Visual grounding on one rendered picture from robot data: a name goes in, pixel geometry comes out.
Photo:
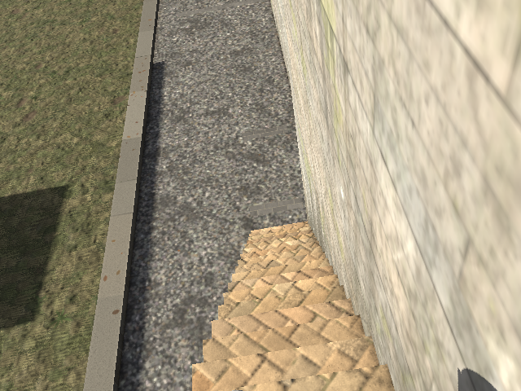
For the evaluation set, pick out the stairs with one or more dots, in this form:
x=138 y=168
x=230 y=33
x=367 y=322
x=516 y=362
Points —
x=286 y=324

